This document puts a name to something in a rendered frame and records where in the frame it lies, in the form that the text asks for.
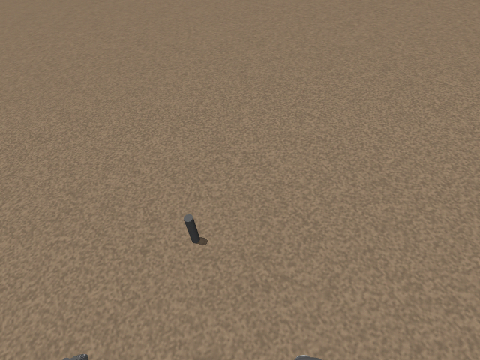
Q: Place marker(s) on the can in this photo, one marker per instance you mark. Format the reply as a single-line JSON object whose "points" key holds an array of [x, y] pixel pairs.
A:
{"points": [[191, 227]]}

